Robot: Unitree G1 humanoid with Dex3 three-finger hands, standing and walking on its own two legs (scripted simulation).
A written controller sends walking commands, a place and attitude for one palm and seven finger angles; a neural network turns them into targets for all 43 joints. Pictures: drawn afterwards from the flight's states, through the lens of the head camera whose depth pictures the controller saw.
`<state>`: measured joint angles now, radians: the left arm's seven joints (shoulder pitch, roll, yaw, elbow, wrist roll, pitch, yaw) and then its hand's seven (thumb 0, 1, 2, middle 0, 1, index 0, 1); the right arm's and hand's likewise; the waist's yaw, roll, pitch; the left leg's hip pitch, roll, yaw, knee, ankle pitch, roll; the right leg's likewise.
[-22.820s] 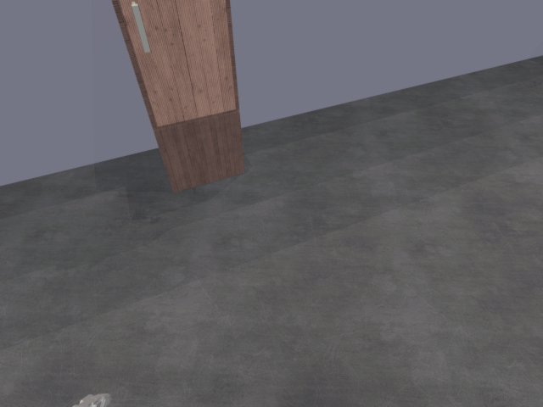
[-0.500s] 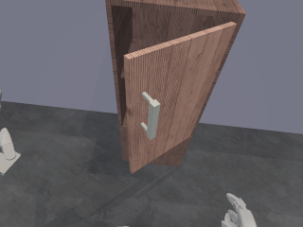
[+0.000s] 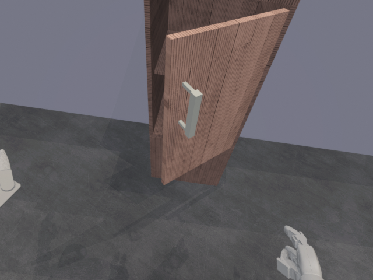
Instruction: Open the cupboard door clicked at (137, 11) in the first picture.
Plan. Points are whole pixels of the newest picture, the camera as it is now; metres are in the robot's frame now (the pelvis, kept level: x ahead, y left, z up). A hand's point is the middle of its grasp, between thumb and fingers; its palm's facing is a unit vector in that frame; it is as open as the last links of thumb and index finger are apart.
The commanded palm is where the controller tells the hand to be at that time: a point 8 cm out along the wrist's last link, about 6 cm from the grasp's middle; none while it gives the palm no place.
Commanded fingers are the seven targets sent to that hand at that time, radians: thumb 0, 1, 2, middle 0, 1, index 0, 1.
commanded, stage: stop stepping back and stand still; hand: left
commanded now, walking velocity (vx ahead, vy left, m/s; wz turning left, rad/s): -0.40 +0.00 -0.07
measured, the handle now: (188, 111) +0.49 +0.03 +0.07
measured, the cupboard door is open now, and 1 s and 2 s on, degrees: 41 41 41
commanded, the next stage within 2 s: let the arm hang, fingers relaxed in 0.92 s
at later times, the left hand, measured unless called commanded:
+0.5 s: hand out of the picture +0.05 +0.27 +0.18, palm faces +0.50 -0.79 -0.35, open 7.4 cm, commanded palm +0.01 +0.30 +0.19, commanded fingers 0.00 0.90 0.90 -0.20 -0.30 -0.20 -0.30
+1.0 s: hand out of the picture +0.04 +0.27 +0.17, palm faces +0.49 -0.76 -0.43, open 7.4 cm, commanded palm none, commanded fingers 0.00 0.90 0.90 -0.20 -0.30 -0.20 -0.30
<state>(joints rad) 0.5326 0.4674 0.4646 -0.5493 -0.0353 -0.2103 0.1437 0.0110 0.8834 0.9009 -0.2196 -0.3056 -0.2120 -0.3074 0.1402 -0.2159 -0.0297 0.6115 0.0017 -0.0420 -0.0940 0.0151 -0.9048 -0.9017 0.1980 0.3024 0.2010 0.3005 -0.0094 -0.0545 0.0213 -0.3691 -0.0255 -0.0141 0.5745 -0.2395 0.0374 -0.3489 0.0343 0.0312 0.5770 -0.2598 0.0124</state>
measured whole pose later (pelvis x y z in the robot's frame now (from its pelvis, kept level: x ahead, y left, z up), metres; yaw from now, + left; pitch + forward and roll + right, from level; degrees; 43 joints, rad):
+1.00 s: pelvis -0.15 +0.00 +0.01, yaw +0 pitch -2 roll +1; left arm 0.51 0.34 0.39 -0.40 -0.02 -0.21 0.15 0.01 0.89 0.90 -0.22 -0.31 -0.21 -0.31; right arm 0.25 -0.21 0.02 0.70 -0.01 -0.14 -0.07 0.02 -0.90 -0.90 0.20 0.30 0.20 0.30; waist 0.03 0.01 0.01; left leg -0.34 0.01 0.03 0.73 -0.34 0.01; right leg -0.23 0.01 -0.07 0.50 -0.25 -0.05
